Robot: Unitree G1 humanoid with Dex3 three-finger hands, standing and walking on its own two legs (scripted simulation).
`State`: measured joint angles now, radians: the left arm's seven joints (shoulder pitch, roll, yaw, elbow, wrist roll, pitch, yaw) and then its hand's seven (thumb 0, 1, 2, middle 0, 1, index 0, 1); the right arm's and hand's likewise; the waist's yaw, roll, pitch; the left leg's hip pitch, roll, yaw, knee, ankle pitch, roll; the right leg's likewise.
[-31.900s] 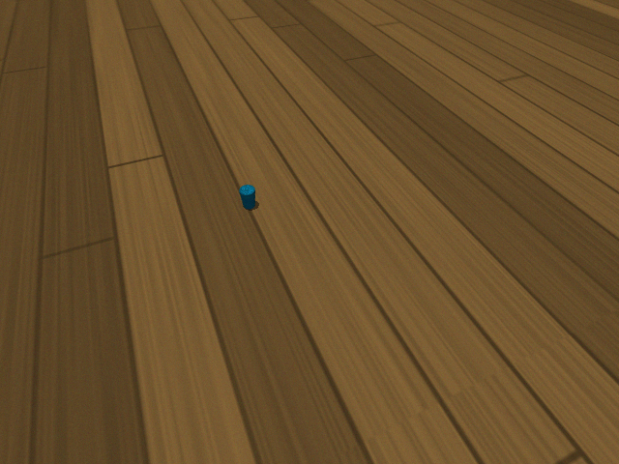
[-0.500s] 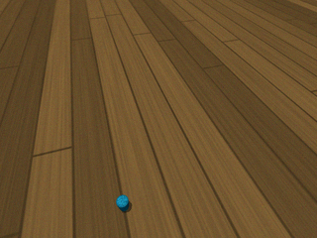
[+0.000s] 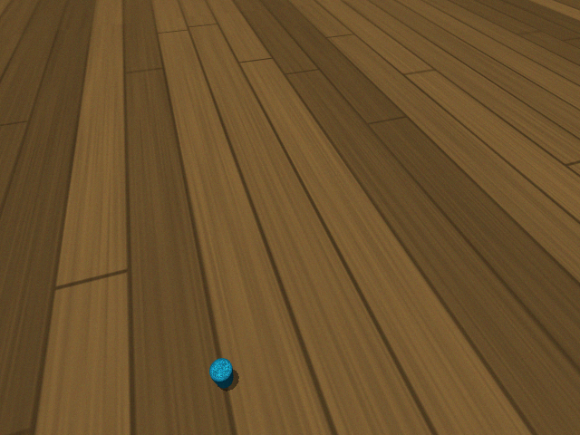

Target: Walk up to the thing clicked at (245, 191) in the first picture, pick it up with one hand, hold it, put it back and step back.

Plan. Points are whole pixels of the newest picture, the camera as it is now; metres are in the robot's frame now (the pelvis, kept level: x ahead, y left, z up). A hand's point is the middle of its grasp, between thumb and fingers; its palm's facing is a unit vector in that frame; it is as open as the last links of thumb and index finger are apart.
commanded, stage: stand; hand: left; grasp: from above
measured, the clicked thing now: (222, 374) +0.45 +0.23 -0.73
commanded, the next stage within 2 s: step back in 0.82 s
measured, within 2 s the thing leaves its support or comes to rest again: neither
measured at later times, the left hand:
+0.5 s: hand out of the picture +0.07 +0.25 -0.16, palm faces +0.02 -0.94 -0.34, open 7.4 cm
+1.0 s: hand out of the picture +0.07 +0.27 -0.16, palm faces +0.02 -0.93 -0.38, open 7.4 cm
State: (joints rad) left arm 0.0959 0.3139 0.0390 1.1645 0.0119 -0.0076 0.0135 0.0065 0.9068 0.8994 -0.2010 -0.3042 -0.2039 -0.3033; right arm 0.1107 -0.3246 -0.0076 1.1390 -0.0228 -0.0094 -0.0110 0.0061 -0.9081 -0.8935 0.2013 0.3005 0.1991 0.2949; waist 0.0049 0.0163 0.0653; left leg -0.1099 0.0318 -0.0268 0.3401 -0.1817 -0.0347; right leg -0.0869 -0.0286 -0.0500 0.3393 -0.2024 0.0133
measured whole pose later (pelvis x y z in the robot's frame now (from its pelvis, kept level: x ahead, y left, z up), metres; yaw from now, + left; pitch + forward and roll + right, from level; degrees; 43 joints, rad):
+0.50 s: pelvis +0.00 +0.00 +0.00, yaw +0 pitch -3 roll +0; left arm 0.11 0.32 0.03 1.15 0.01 -0.01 0.01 0.01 0.91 0.90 -0.20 -0.30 -0.20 -0.30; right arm 0.11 -0.33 -0.01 1.14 -0.02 -0.01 0.00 0.01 -0.91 -0.89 0.20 0.30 0.20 0.29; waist 0.00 0.01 0.05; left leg -0.11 0.04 -0.03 0.33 -0.18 -0.04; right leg -0.09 -0.02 -0.05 0.33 -0.20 0.01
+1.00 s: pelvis -0.03 +0.01 -0.01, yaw +1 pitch -2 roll +0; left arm 0.07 0.36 0.07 1.03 0.00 0.02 0.01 0.01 0.91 0.90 -0.20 -0.30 -0.21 -0.30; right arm 0.07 -0.39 -0.04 1.03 0.00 0.04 0.01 0.01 -0.91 -0.89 0.20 0.30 0.20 0.29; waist -0.01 0.02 0.15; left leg -0.31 0.01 -0.04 0.65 -0.27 0.02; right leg -0.23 -0.04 -0.05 0.52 -0.25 0.01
